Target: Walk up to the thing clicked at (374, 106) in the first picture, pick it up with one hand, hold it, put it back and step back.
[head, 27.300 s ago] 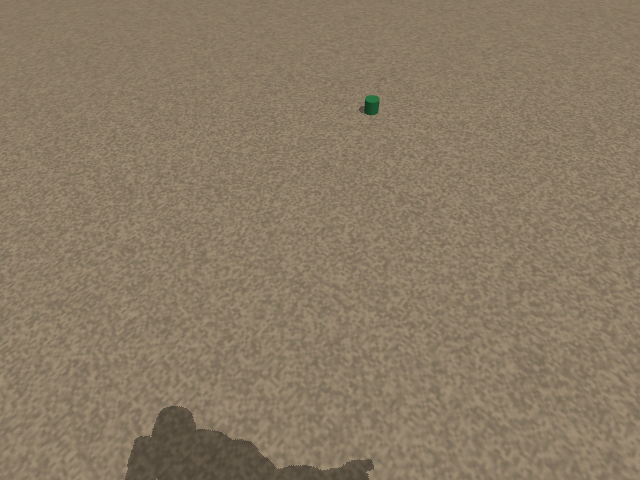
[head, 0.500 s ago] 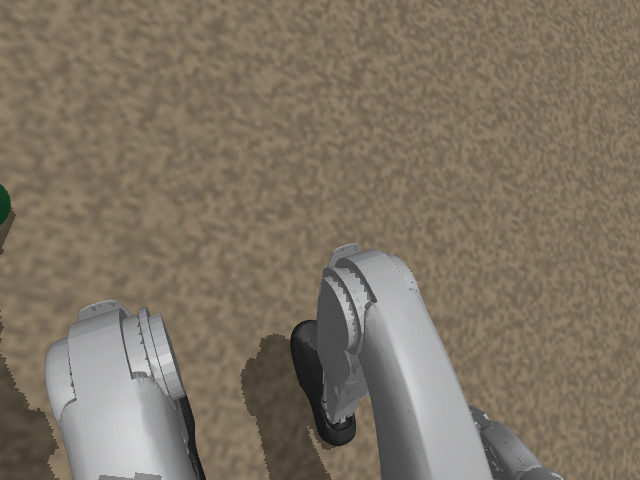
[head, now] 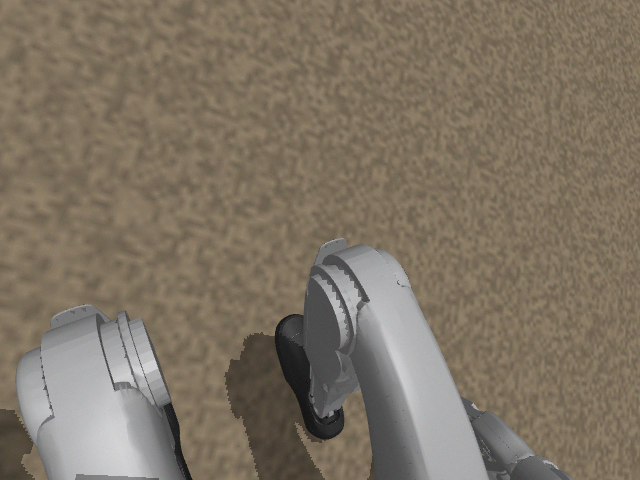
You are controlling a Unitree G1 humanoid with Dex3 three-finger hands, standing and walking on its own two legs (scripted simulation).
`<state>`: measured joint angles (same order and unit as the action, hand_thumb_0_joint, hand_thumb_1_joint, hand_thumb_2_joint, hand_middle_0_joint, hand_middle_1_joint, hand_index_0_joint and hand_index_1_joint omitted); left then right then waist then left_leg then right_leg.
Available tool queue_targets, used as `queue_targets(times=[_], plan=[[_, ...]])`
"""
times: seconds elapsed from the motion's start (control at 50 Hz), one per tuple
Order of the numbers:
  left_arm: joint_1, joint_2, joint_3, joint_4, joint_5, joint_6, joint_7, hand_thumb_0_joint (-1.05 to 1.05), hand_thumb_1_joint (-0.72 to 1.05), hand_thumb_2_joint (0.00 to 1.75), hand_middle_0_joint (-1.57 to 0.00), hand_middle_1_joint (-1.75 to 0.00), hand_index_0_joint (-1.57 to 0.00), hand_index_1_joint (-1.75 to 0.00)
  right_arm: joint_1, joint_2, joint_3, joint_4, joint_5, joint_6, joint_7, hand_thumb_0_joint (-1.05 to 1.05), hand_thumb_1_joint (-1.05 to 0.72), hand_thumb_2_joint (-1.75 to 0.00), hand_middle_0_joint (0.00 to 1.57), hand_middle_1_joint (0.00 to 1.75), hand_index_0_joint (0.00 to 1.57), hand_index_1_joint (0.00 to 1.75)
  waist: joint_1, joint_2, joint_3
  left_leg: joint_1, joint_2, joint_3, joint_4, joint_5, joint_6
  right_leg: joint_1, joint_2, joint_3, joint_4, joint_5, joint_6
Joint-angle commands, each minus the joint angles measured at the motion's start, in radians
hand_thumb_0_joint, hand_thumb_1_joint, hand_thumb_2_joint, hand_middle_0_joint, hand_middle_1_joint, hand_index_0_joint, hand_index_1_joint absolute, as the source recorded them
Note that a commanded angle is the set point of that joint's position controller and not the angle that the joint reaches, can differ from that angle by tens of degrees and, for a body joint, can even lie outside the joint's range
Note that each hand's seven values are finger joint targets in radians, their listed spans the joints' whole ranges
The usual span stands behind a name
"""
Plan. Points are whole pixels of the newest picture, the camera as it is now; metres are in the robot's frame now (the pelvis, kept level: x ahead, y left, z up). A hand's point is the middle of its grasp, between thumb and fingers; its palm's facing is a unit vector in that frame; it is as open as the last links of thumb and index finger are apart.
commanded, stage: rest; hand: left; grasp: from above
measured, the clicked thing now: out of the picture +0.44 +0.37 -0.26
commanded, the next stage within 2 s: open in 0.40 s
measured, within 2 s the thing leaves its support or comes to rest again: neither
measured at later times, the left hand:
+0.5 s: hand out of the picture +0.43 +0.36 -0.23, palm faces -0.44 -0.15 -0.88, open 10.5 cm
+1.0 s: hand out of the picture +0.44 +0.36 -0.23, palm faces -0.43 -0.15 -0.89, open 13.5 cm
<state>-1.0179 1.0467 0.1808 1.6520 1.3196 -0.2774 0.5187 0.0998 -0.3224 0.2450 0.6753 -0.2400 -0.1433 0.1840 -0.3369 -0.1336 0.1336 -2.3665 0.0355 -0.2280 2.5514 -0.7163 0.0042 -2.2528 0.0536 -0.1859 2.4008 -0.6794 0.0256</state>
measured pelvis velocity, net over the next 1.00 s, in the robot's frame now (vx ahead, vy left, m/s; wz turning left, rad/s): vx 0.00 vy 0.00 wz -0.02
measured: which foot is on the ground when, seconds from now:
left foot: down 0.00-1.00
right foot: down 0.00-1.00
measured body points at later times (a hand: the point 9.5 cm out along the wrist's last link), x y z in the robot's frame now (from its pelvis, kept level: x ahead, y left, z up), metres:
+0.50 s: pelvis +0.00 +0.00 +0.00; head +0.27 +0.13 +0.34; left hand +0.45 +0.37 -0.18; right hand +0.07 -0.26 -0.06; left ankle +0.06 +0.13 -0.27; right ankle +0.11 -0.11 -0.27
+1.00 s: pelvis +0.00 +0.00 +0.00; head +0.27 +0.14 +0.33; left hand +0.46 +0.37 -0.18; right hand +0.07 -0.25 -0.05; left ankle +0.06 +0.13 -0.27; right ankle +0.11 -0.11 -0.27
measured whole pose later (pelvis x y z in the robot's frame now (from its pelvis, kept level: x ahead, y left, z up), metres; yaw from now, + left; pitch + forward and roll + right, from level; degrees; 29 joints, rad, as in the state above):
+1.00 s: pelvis +0.00 +0.00 +0.00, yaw -1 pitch +28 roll -14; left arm -1.04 1.08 0.14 1.67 1.30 -0.26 0.54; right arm 0.09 -0.34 0.30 0.65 -0.25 -0.18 0.20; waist -0.35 -0.15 0.15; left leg -2.35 0.04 -0.25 2.55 -0.72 0.01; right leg -2.23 0.06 -0.20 2.38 -0.67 0.04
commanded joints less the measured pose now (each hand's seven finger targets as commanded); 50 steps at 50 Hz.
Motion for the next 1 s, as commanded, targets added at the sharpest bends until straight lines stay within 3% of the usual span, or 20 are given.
queue_targets(times=[0.0,0.06,0.08,0.1,0.12,0.22,0.24,0.26,0.34,0.46,0.48,0.5,0.58,0.62,0.72,0.76,0.78,0.8,0.82,0.98], plan=[[-0.256,0.241,-0.018,-0.129,-0.022,-0.005,0.046,0.00,0.51,0.96,-0.83,-0.97,-0.86,-0.94,0.173,-0.304,-0.089,0.002,0.005,-0.006,-0.009,0.00,-0.91,-0.90,0.20,0.30,0.20,0.30,-0.015,0.528,-0.668,0.513,0.015,0.088,-0.247,0.233,0.009,0.333,0.048,-0.070,-0.214,0.262,-0.051],[-0.218,0.282,0.014,-0.114,-0.021,0.005,0.061,0.00,0.50,0.98,-0.84,-0.95,-0.87,-0.93,0.188,-0.310,-0.086,0.014,0.001,-0.005,-0.009,0.00,-0.91,-0.90,0.20,0.30,0.20,0.30,-0.002,0.516,-0.704,0.519,0.019,0.091,-0.236,0.273,0.013,0.386,0.053,-0.063,-0.218,0.308,-0.043],[-0.233,0.235,-0.025,-0.109,-0.022,0.008,0.058,0.00,0.52,0.97,-0.85,-0.96,-0.87,-0.93,0.186,-0.303,-0.081,0.012,0.004,-0.009,-0.006,0.00,-0.91,-0.90,0.20,0.30,0.20,0.30,-0.015,0.506,-0.681,0.512,0.017,0.090,-0.236,0.270,0.014,0.364,0.051,-0.066,-0.213,0.304,-0.043],[-0.218,0.252,-0.004,-0.090,-0.024,0.013,0.062,0.00,0.51,0.95,-0.83,-0.97,-0.86,-0.93,0.194,-0.311,-0.084,0.018,0.002,-0.010,-0.005,0.00,-0.91,-0.90,0.20,0.30,0.20,0.30,-0.022,0.505,-0.674,0.517,0.018,0.087,-0.241,0.279,0.013,0.369,0.051,-0.071,-0.214,0.313,-0.042],[-0.244,0.226,-0.034,-0.106,-0.025,0.013,0.062,0.00,0.50,0.96,-0.83,-0.96,-0.86,-0.93,0.189,-0.305,-0.077,0.017,0.002,-0.012,-0.002,0.00,-0.91,-0.90,0.20,0.30,0.20,0.30,-0.024,0.523,-0.655,0.507,0.018,0.084,-0.246,0.267,0.010,0.353,0.052,-0.072,-0.213,0.299,-0.045],[-0.236,0.279,-0.003,-0.067,-0.026,0.016,0.069,0.00,0.49,0.93,-0.83,-0.93,-0.86,-0.90,0.172,-0.323,-0.075,0.003,0.006,-0.017,-0.003,0.00,-0.91,-0.90,0.20,0.30,0.20,0.30,-0.019,0.537,-0.637,0.525,0.021,0.062,-0.277,0.222,0.001,0.318,0.048,-0.085,-0.200,0.248,-0.053],[-0.245,0.256,-0.023,-0.045,-0.024,0.018,0.064,0.00,0.50,0.92,-0.83,-0.93,-0.86,-0.91,0.166,-0.325,-0.074,-0.007,0.007,-0.021,0.000,0.00,-0.91,-0.90,0.20,0.30,0.20,0.30,-0.037,0.517,-0.594,0.495,0.021,0.057,-0.275,0.190,0.003,0.292,0.046,-0.085,-0.195,0.224,-0.053],[-0.243,0.271,-0.005,-0.040,-0.017,0.020,0.062,0.00,0.49,0.93,-0.83,-0.93,-0.86,-0.91,0.182,-0.330,-0.074,-0.003,0.008,-0.022,0.001,0.00,-0.91,-0.90,0.20,0.30,0.20,0.30,-0.043,0.502,-0.576,0.489,0.021,0.058,-0.272,0.189,0.005,0.288,0.045,-0.089,-0.198,0.222,-0.051],[-0.249,0.283,-0.008,-0.038,-0.015,0.018,0.067,0.00,0.51,0.96,-0.85,-0.95,-0.87,-0.92,0.165,-0.335,-0.068,-0.012,0.009,-0.027,-0.001,0.00,-0.91,-0.90,0.20,0.30,0.20,0.30,-0.037,0.520,-0.582,0.507,0.022,0.050,-0.280,0.184,0.000,0.278,0.043,-0.090,-0.192,0.218,-0.051],[-0.259,0.282,-0.019,-0.035,-0.017,0.018,0.063,0.00,0.53,0.99,-0.87,-0.96,-0.89,-0.94,0.171,-0.334,-0.057,-0.015,0.005,-0.032,0.002,0.00,-0.91,-0.90,0.20,0.30,0.20,0.30,-0.048,0.507,-0.591,0.500,0.022,0.064,-0.261,0.214,0.007,0.315,0.048,-0.084,-0.210,0.248,-0.046],[-0.293,0.248,-0.058,-0.071,-0.020,0.014,0.057,0.00,0.54,0.97,-0.87,-0.95,-0.89,-0.93,0.160,-0.331,-0.055,-0.032,0.004,-0.037,0.002,0.00,-0.91,-0.90,0.20,0.30,0.20,0.30,-0.055,0.523,-0.602,0.505,0.019,0.069,-0.254,0.228,0.008,0.325,0.048,-0.080,-0.213,0.264,-0.045],[-0.258,0.304,-0.009,-0.042,-0.022,0.016,0.064,0.00,0.46,0.92,-0.79,-0.93,-0.81,-0.91,0.179,-0.334,-0.052,-0.008,0.001,-0.032,0.001,0.00,-0.90,-0.90,0.20,0.30,0.20,0.30,-0.047,0.505,-0.631,0.521,0.024,0.062,-0.256,0.248,0.008,0.352,0.050,-0.083,-0.214,0.281,-0.043],[-0.244,0.276,-0.032,-0.034,-0.040,0.012,0.058,0.00,0.14,0.81,-0.47,-0.92,-0.49,-0.89,0.176,-0.330,-0.049,-0.019,0.002,-0.032,0.001,0.00,-0.90,-0.90,0.20,0.30,0.20,0.30,-0.044,0.481,-0.632,0.482,0.024,0.075,-0.235,0.253,0.016,0.386,0.054,-0.068,-0.226,0.296,-0.039],[-0.245,0.305,-0.013,-0.044,-0.047,0.010,0.057,0.00,-0.02,0.74,-0.33,-0.91,-0.37,-0.87,0.184,-0.333,-0.046,-0.012,-0.001,-0.030,-0.002,0.00,-0.90,-0.90,0.20,0.30,0.20,0.30,-0.039,0.488,-0.631,0.482,0.023,0.074,-0.240,0.246,0.016,0.388,0.053,-0.075,-0.231,0.287,-0.038],[-0.263,0.331,-0.011,-0.099,-0.036,0.003,0.045,0.00,-0.38,0.84,-0.18,-0.96,-0.20,-0.94,0.180,-0.339,-0.047,-0.021,0.002,-0.031,-0.004,0.00,-0.90,-0.90,0.20,0.30,0.20,0.30,-0.039,0.512,-0.638,0.510,0.025,0.069,-0.250,0.226,0.011,0.383,0.053,-0.076,-0.224,0.261,-0.045],[-0.251,0.303,-0.030,-0.081,-0.045,0.000,0.047,0.00,-0.43,0.89,-0.15,-0.98,-0.16,-0.97,0.162,-0.331,-0.043,-0.020,0.003,-0.034,-0.003,0.00,-0.90,-0.90,0.20,0.30,0.20,0.30,-0.036,0.534,-0.639,0.523,0.026,0.067,-0.249,0.234,0.006,0.375,0.053,-0.078,-0.216,0.267,-0.048],[-0.238,0.317,-0.011,-0.094,-0.048,-0.002,0.051,0.00,-0.44,0.92,-0.14,-0.99,-0.15,-0.98,0.166,-0.341,-0.047,-0.019,-0.001,-0.033,-0.003,0.00,-0.90,-0.90,0.20,0.30,0.20,0.30,-0.034,0.526,-0.651,0.529,0.026,0.062,-0.257,0.241,0.004,0.381,0.054,-0.087,-0.218,0.270,-0.045],[-0.261,0.293,-0.044,-0.114,-0.037,-0.003,0.048,0.00,-0.48,0.93,-0.10,-1.01,-0.12,-0.99,0.163,-0.332,-0.043,-0.022,0.004,-0.034,-0.001,0.00,-0.90,-0.90,0.20,0.30,0.20,0.30,-0.036,0.542,-0.644,0.534,0.026,0.066,-0.252,0.250,0.003,0.372,0.054,-0.082,-0.214,0.278,-0.047],[-0.226,0.329,-0.002,-0.079,-0.043,0.002,0.056,0.00,-0.49,0.94,-0.10,-1.01,-0.11,-1.00,0.168,-0.336,-0.047,-0.012,0.002,-0.030,-0.002,0.00,-0.90,-0.90,0.20,0.30,0.20,0.30,-0.028,0.529,-0.658,0.532,0.028,0.062,-0.253,0.251,0.004,0.380,0.056,-0.085,-0.217,0.280,-0.046],[-0.261,0.270,-0.046,-0.127,-0.037,0.015,0.058,0.00,-0.54,1.00,-0.07,-1.03,-0.07,-1.03,0.155,-0.331,-0.050,-0.010,0.004,-0.030,0.006,0.00,-0.90,-0.90,0.20,0.30,0.20,0.30,-0.022,0.581,-0.649,0.571,0.028,0.048,-0.280,0.277,-0.010,0.328,0.052,-0.095,-0.195,0.293,-0.052]])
